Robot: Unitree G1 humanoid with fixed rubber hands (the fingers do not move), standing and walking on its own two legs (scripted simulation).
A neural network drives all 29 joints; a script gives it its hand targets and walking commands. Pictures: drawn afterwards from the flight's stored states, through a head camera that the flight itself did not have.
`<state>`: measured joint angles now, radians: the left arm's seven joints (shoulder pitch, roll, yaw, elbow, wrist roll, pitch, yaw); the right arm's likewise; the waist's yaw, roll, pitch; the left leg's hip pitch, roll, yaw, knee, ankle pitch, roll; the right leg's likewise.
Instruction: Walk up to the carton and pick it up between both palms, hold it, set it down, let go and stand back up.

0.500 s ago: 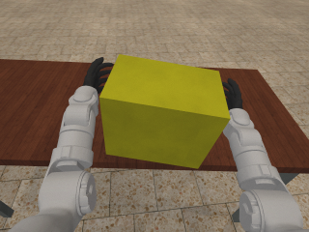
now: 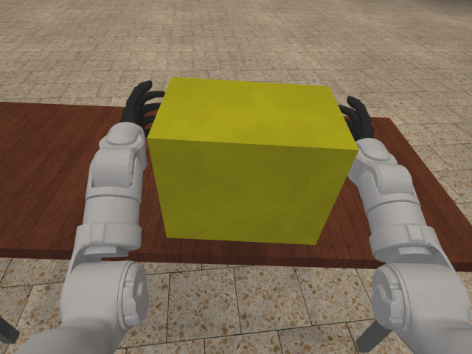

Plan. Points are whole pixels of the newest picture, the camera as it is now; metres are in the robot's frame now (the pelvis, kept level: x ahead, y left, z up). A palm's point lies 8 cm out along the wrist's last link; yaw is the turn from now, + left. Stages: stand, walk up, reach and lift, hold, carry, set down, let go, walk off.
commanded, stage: reach and lift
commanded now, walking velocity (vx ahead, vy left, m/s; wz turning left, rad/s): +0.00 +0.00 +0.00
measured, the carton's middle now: (246, 163) +0.40 -0.01 +0.15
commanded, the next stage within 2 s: hold in 1.14 s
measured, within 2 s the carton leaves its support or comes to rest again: neither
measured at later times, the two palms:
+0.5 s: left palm (124, 112) +0.39 +0.18 +0.25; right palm (362, 121) +0.39 -0.18 +0.24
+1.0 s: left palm (119, 100) +0.38 +0.18 +0.28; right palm (371, 105) +0.39 -0.18 +0.28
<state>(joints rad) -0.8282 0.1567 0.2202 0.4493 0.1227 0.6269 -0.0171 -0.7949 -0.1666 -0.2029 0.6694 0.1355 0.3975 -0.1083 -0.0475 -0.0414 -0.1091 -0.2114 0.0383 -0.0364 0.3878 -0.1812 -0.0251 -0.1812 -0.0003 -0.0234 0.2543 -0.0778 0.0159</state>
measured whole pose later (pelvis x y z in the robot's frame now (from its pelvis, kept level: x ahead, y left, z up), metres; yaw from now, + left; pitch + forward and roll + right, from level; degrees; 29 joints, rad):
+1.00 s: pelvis +0.00 +0.00 +0.00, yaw +0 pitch +0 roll -1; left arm -0.93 0.18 0.24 0.42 0.13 0.82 -0.01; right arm -0.98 -0.25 -0.14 0.74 0.19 0.57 -0.10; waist -0.05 -0.03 -0.17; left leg -0.21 0.04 -0.04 0.39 -0.18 -0.03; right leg -0.18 0.00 -0.02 0.25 -0.08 0.02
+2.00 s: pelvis +0.00 +0.00 +0.00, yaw +0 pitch +0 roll -1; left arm -0.98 0.20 0.26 0.41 0.16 0.90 -0.05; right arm -1.05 -0.28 -0.08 0.74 0.23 0.67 -0.12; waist -0.05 -0.01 -0.20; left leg -0.21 0.04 -0.04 0.39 -0.18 -0.03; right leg -0.18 0.00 -0.02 0.25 -0.08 0.01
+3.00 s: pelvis +0.00 +0.00 +0.00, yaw +0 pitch +0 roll -1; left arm -0.98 0.20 0.26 0.41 0.16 0.90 -0.05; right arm -1.05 -0.29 -0.07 0.74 0.24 0.68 -0.12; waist -0.05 -0.01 -0.20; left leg -0.21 0.04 -0.04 0.39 -0.18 -0.03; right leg -0.18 0.00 -0.02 0.25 -0.08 0.01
